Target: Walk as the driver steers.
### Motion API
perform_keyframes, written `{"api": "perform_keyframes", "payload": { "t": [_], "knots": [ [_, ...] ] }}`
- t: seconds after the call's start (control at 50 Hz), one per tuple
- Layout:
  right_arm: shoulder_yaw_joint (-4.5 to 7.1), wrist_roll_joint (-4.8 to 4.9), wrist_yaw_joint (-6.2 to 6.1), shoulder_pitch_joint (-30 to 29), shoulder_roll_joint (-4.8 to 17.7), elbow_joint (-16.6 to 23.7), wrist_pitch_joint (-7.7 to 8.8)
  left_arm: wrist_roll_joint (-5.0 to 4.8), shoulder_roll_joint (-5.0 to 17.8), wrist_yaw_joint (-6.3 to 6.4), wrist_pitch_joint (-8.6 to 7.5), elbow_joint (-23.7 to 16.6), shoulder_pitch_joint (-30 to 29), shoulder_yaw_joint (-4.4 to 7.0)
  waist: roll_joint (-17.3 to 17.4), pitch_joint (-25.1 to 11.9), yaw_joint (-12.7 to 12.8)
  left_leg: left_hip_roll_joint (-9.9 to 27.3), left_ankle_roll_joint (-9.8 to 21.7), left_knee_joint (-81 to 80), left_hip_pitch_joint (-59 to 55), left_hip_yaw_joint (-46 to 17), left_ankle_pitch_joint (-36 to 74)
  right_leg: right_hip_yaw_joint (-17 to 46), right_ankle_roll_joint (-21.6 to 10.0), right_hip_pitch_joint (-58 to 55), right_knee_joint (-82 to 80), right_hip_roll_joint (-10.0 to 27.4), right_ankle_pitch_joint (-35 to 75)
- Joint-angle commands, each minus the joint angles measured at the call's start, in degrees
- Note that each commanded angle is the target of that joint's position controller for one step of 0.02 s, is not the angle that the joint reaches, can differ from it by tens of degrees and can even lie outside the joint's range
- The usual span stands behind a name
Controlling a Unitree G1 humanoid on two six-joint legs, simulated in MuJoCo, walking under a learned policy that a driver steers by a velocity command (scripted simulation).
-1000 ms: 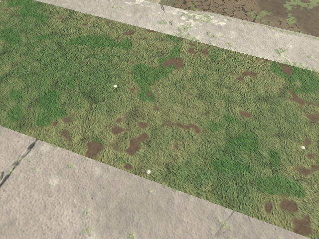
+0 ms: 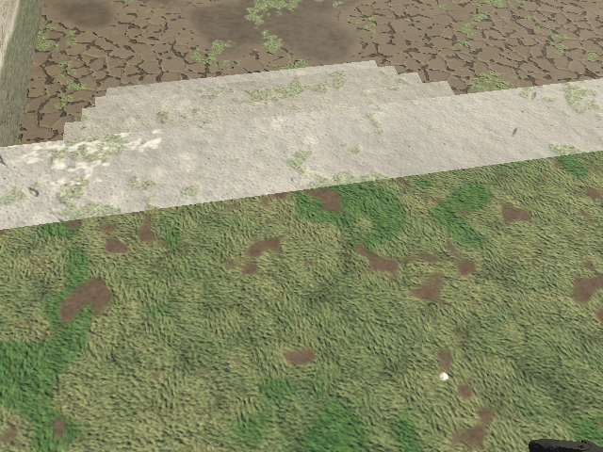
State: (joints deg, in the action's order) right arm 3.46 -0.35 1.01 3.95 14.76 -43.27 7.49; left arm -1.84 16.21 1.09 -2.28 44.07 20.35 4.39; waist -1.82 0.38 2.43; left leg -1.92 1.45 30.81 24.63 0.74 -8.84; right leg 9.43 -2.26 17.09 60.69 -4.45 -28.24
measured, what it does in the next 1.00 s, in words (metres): walks ahead: right foot, then left foot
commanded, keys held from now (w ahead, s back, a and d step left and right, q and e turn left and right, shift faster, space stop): e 0.46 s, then q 0.54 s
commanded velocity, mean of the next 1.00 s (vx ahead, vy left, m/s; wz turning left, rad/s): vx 0.11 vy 0.00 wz -0.21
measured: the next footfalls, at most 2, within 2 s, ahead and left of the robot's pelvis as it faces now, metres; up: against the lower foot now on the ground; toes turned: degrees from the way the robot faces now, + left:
right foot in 0.40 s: +0.25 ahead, -0.15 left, +0.00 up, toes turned -15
left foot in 0.74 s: +0.27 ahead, +0.09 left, +0.00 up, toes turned -14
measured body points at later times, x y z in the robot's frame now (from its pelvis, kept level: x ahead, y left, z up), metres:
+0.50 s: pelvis +0.15 -0.03 +0.00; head +0.20 -0.06 +0.45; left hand +0.41 +0.18 -0.07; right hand +0.21 -0.34 -0.12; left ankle +0.11 +0.12 -0.64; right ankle +0.21 -0.14 -0.73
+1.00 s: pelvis +0.19 -0.03 +0.01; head +0.22 -0.03 +0.46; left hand +0.40 +0.22 -0.08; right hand +0.26 -0.33 -0.10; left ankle +0.23 +0.10 -0.73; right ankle +0.17 -0.14 -0.71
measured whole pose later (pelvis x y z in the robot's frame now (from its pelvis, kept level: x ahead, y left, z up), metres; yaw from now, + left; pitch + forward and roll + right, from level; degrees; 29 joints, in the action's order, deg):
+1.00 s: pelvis +0.19 -0.03 +0.01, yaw -7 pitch +2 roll -1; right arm 4.2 1.4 -1.5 11.4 17.5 -43.6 -1.7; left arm -0.3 15.5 1.3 -0.1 38.8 6.9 4.7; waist 1.6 2.2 -1.8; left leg -0.1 -1.0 31.9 19.2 -7.0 -14.4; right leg 1.5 0.3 18.2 35.7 -3.6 -21.7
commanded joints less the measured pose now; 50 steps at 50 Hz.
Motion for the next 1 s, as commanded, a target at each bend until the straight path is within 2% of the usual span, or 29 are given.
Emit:
{"api": "perform_keyframes", "payload": {
  "t": [0.02, 0.04, 0.06, 0.12, 0.22, 0.3, 0.34, 0.38, 0.4, 0.42, 0.44, 0.46, 0.48, 0.5, 0.54, 0.56, 0.6, 0.62, 0.66, 0.72, 0.74, 0.76, 0.78, 0.8, 0.82, 0.86, 0.9, 0.96, 1.0],
  "knots": [
    [1.64, -0.34, -0.57, 6.9, 5.9, 1.5, -1.1, 0.65, 8.1, 0.13, -0.52, -6.6, -4.2, 1.7, 5.3, -2.1, -5.2, 20.7, 9.6, -14.8, -23.4, -24.1, -1.4, -1.0, 1.4, 26.1, 13.6, 7.2, 5.0],
    [1.21, -0.65, -0.64, 5.1, 4.9, 1.4, -1.17, 1.01, 7.5, 0.15, -0.04, -6.9, -4.2, 2.08, 6.0, -0.7, -3.5, 18.6, 8.9, -14.9, -18.8, -18.2, 9.6, -1.2, 1.6, 23.3, 10.9, 8.6, 6.0],
    [1.2, -0.81, -0.59, 4.4, 5.1, 1.1, -1.1, 0.74, 6.3, 0.08, 0.56, -6.9, -2.7, 2.07, 7.4, -0.6, -2.2, 17.3, 8.6, -15.2, -15.7, -13.4, 18.0, -2.3, 2.0, 20.2, 9.2, 9.3, 6.0],
    [2.15, -0.52, -0.83, 4.1, 7.9, -0.1, -0.9, 0.71, 3.5, 0.17, 1.78, -8.9, -3.4, 1.43, 8.2, -1.7, -1.3, 17.0, 10.4, -16.2, -14.8, -5.3, 33.7, -4.9, 3.5, 20.1, 3.0, 9.3, 9.7],
    [2.6, 0.37, -2.33, 3.0, 9.9, -0.6, -3.3, 0.98, 2.6, -1.41, 2.04, -11.0, -8.9, 0.81, 7.5, -4.0, -3.0, 16.0, 9.3, -16.1, -17.2, 4.0, 31.7, -8.6, 3.4, 15.3, -13.0, 9.0, 24.6],
    [2.97, 1.44, -2.32, 4.7, 11.7, -1.4, -4.68, 1.09, 3.7, -3.14, 2.38, -13.5, -13.6, 1.36, 7.7, -2.9, -4.5, 17.4, 7.9, -12.6, -20.7, 5.7, 27.8, -10.8, 1.7, 12.9, -21.6, 7.7, 23.1],
    [3.36, 2.28, -2.34, 4.5, 12.7, -1.3, -5.26, 1.11, 4.9, -3.61, 2.59, -14.4, -13.2, 2.03, 8.2, -2.9, -3.7, 18.4, 6.9, -8.2, -22.7, 5.6, 29.9, -11.9, 0.0, 11.3, -25.1, 6.4, 18.6],
    [3.21, 2.83, -2.47, 4.3, 11.7, -1.1, -5.64, 1.37, 7.1, -3.24, 2.33, -12.6, -6.0, 3.44, 5.9, -6.0, 0.1, 15.2, 3.8, 4.7, -21.0, 8.5, 32.6, -13.8, -3.0, 0.3, -34.7, 2.6, 24.6],
    [2.68, 1.32, -2.18, 7.2, 10.2, -0.8, -5.4, 1.59, 12.5, -1.96, 2.27, -12.2, -1.1, 5.15, -2.1, -10.1, 1.6, 11.1, -0.4, 18.3, -11.1, 10.1, 19.6, -4.0, -6.8, -13.1, -35.8, 8.7, 47.8],
    [0.83, -2.27, -1.43, 9.0, 5.2, 1.5, -4.91, 2.28, 18.0, -0.73, 2.45, -13.7, -1.7, 5.48, -16.5, -13.5, -2.4, 2.1, -4.7, 38.3, 9.8, 9.3, -30.4, 16.8, -17.3, -27.2, -31.2, 23.4, 75.3],
    [0.73, -1.12, -0.7, 9.1, 7.4, 1.5, -4.48, 2.71, 15.2, -1.29, 1.81, -15.2, -1.7, 4.26, -11.0, -24.0, 0.2, 1.0, -4.9, 47.0, 13.0, -4.1, -33.0, 25.1, -23.6, -29.4, -34.3, 27.8, 66.3],
    [1.4, 1.08, -0.54, 4.8, 10.1, 2.3, -4.69, 2.47, 12.8, -1.78, 1.44, -15.2, -4.2, 3.78, -5.8, -19.9, 1.0, 2.7, -4.4, 47.4, 15.5, -5.6, -27.6, 20.2, -21.3, -25.3, -36.4, 24.7, 56.6],
    [1.36, 1.23, -0.92, 4.3, 10.0, 1.8, -5.36, 1.39, 9.9, -1.64, 1.41, -14.8, -7.9, 2.84, -2.0, -14.7, -0.8, 5.1, -4.1, 43.4, 15.8, -4.9, -23.1, 13.6, -16.5, -19.6, -36.9, 21.5, 49.1],
    [1.32, 0.68, -1.5, 3.9, 9.5, 0.9, -6.17, 1.13, 7.4, -1.34, 1.72, -15.0, -10.3, 1.87, 0.0, -12.0, -1.7, 6.6, -4.3, 39.2, 13.6, -4.7, -20.7, 10.4, -13.9, -14.1, -38.0, 19.4, 43.8],
    [1.12, 0.54, -1.77, 6.1, 8.5, 0.1, -7.65, 2.37, 6.6, -1.01, 2.06, -14.8, -13.8, 1.11, -2.6, -9.9, -4.4, 6.1, -5.2, 33.0, 4.3, -2.3, -16.9, 4.5, -12.3, -3.4, -39.8, 16.1, 42.3],
    [0.7, 0.57, -1.81, 7.5, 7.0, -0.5, -7.95, 3.04, 6.0, -0.88, 1.87, -14.3, -14.4, 0.84, -3.6, -10.0, -5.0, 6.0, -5.5, 28.9, 0.8, -1.7, -16.1, 2.3, -12.1, -1.2, -40.2, 15.1, 42.6],
    [-0.36, 0.42, -1.86, 7.9, 4.5, -1.2, -8.13, 3.58, 4.3, -0.69, 1.37, -12.7, -14.3, 0.25, -4.8, -10.4, -4.3, 6.4, -5.6, 20.1, -4.5, -1.6, -13.7, -0.6, -11.5, 0.3, -40.5, 14.4, 39.4],
    [-0.59, 0.49, -1.77, 7.4, 4.4, -1.2, -8.18, 3.83, 4.1, -0.63, 1.25, -11.6, -13.5, 0.09, -5.4, -10.5, -3.4, 6.5, -5.5, 17.0, -6.3, -1.5, -11.8, -0.6, -11.5, 0.4, -40.9, 15.0, 35.7],
    [-0.21, 0.74, -1.61, 6.5, 6.2, -0.8, -8.4, 3.97, 5.4, -0.52, 1.36, -10.3, -13.5, 0.23, -6.3, -8.8, -2.7, 5.8, -4.8, 13.1, -8.5, -0.5, -9.3, 0.3, -11.2, 1.5, -41.7, 16.1, 25.7],
    [0.36, 0.19, -1.31, 6.1, 7.8, 0.0, -8.47, 2.9, 7.0, 0.03, 2.04, -9.3, -14.2, 0.59, -5.6, -4.8, -3.5, 3.7, -2.2, 4.6, -10.0, 1.9, -5.1, 0.3, -8.1, 2.4, -40.3, 15.3, 12.8],
    [0.43, -0.39, -1.2, 5.8, 8.6, 0.7, -8.47, 2.57, 6.8, 0.29, 2.16, -8.5, -12.8, 0.63, -4.0, -3.3, -3.3, 4.5, -0.8, 1.3, -9.5, 0.3, -0.9, -0.2, -5.8, 2.2, -38.7, 14.3, 10.8],
    [0.81, -0.82, -1.31, 5.1, 11.1, 1.7, -8.38, 2.87, 5.9, 0.69, 2.1, -8.4, -11.1, 0.58, 1.5, -2.3, -1.6, 8.5, 1.5, -1.5, -8.8, -5.6, 7.9, -3.1, -2.7, 2.9, -33.4, 11.1, 8.6],
    [1.62, -0.02, -1.56, 4.1, 13.5, 1.8, -8.42, 3.44, 4.3, 0.92, 1.99, -8.7, -9.6, 0.45, 10.4, -1.6, 0.5, 12.3, 5.3, -5.4, -6.2, -12.0, 6.0, -10.3, 0.8, 3.3, -28.4, 4.8, 7.4],
    [1.89, 0.02, -1.55, 4.4, 13.2, 2.2, -8.32, 3.4, 3.8, 1.26, 2.1, -9.3, -13.5, 0.44, 14.8, 0.4, -1.8, 15.2, 8.5, -10.8, -3.1, -19.0, -0.2, -12.7, 2.4, 3.3, -23.2, 1.7, 10.0],
    [1.66, -0.34, -1.72, 4.7, 12.2, 2.3, -8.0, 2.92, 3.9, 1.42, 2.21, -10.2, -15.8, 0.74, 16.1, 1.0, -2.7, 16.6, 9.7, -12.5, -4.1, -22.6, -0.8, -11.1, 2.1, 4.9, -21.0, 1.3, 9.7],
    [1.89, -0.17, -2.01, 5.1, 11.9, 2.8, -7.1, 2.61, 3.2, 1.27, 2.43, -10.2, -16.2, 1.06, 16.7, -0.6, -3.4, 17.2, 10.7, -11.1, -9.2, -24.3, 7.9, -8.7, 1.6, 8.1, -16.0, 1.0, 2.4],
    [2.52, 0.57, -2.31, 6.3, 12.6, 2.8, -6.58, 2.31, 2.8, 0.86, 2.05, -10.5, -16.3, 1.16, 13.6, -3.3, -4.0, 17.5, 11.5, -8.6, -15.2, -25.1, 17.0, -6.1, 1.7, 11.4, -13.1, 2.0, -2.6],
    [3.25, 2.02, -2.89, 4.8, 12.6, 3.4, -8.22, 1.25, 1.9, 0.39, 1.24, -9.7, -14.9, 0.85, 11.5, -6.1, -3.5, 14.7, 9.6, -6.2, -17.9, -23.7, 20.6, -6.4, 2.9, 7.3, -23.2, 1.7, 3.7],
    [3.35, 2.72, -3.14, 2.3, 12.1, 4.7, -9.68, 1.02, 1.9, -0.33, 0.95, -8.0, -10.4, 1.19, 11.7, -7.2, -1.1, 11.6, 7.4, -4.6, -14.5, -22.3, 16.3, -8.7, 2.7, -1.8, -35.5, 0.6, 14.4]
  ]
}}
